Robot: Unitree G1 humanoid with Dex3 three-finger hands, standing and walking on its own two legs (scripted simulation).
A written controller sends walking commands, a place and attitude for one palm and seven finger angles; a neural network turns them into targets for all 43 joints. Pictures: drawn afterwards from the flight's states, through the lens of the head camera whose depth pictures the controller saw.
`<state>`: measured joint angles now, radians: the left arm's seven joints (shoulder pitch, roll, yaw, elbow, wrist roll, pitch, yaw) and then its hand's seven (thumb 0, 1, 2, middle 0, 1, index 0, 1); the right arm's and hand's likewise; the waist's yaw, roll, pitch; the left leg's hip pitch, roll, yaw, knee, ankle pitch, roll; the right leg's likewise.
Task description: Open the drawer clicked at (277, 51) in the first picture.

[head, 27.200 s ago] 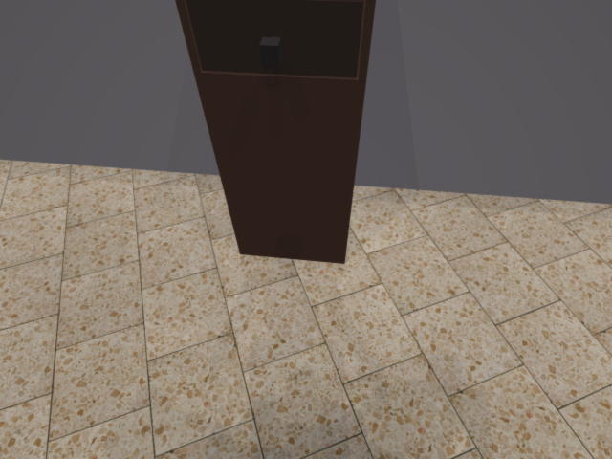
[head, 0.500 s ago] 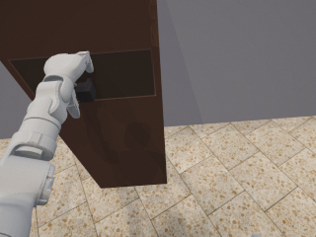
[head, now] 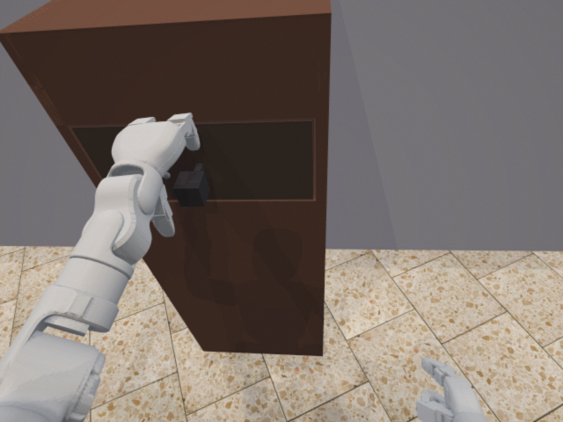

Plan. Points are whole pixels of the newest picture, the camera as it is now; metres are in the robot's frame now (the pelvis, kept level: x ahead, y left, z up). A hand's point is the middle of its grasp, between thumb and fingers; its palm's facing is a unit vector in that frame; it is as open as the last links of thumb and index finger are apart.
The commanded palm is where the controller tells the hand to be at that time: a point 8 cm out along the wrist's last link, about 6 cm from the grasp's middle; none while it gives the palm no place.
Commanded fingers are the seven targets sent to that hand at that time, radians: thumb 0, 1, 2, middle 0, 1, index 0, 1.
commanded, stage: re-aim the fingers above the handle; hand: left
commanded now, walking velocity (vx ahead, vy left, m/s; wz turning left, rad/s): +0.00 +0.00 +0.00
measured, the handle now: (195, 180) +0.46 +0.18 +0.11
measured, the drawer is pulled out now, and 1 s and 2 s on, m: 0.00 0.00 0.00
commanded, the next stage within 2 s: lower the fingers behind the handle in 0.38 s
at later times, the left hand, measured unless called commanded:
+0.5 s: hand (175, 175) +0.41 +0.19 +0.16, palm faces -0.02 -0.04 -1.00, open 13.8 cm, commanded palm +0.38 +0.19 +0.23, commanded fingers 0.00 -0.50 0.30 -0.30 -1.20 -0.30 -1.20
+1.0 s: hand (176, 206) +0.38 +0.18 +0.13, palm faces -0.03 -0.03 -1.00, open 13.8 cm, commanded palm +0.36 +0.19 +0.19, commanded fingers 0.00 -0.50 0.30 -0.30 -1.20 -0.30 -1.20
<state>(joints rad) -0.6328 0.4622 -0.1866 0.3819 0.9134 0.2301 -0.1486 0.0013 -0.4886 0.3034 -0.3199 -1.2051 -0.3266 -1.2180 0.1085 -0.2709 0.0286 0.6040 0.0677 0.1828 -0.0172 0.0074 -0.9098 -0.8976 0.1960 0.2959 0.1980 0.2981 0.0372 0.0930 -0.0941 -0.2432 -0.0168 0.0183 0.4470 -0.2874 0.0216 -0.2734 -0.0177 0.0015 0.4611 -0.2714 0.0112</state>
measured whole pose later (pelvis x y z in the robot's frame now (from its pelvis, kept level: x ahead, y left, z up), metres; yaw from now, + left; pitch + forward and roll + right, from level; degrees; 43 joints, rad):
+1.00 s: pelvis -0.02 -0.01 +0.00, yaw +1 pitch +4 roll +0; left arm -0.59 0.46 -0.22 0.43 0.91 0.15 -0.10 0.00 -0.49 0.30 -0.32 -1.20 -0.32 -1.20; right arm 0.15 -0.26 0.02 0.65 0.06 0.15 -0.05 0.01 -0.91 -0.90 0.20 0.30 0.20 0.30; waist 0.03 0.08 -0.07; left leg -0.27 -0.01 -0.01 0.48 -0.27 0.01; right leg -0.30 -0.01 -0.02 0.50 -0.27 -0.01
